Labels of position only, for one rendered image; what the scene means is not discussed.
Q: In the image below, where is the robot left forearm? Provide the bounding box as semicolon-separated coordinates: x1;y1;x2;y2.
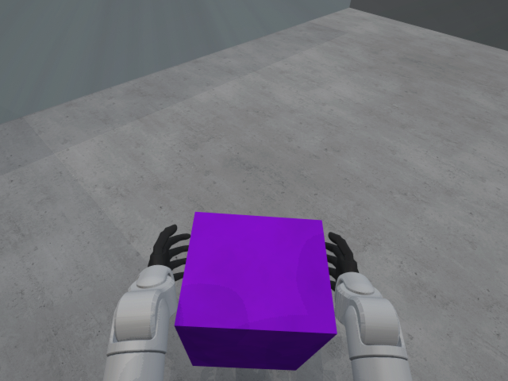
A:
103;265;178;381

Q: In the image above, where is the robot right hand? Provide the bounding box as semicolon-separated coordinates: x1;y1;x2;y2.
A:
325;232;359;291

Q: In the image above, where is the robot right forearm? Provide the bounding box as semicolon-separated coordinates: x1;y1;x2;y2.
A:
334;272;413;381

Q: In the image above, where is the carton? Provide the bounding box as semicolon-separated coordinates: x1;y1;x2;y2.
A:
175;212;337;371

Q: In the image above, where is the robot left hand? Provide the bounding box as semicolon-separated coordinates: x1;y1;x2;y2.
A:
148;225;191;281

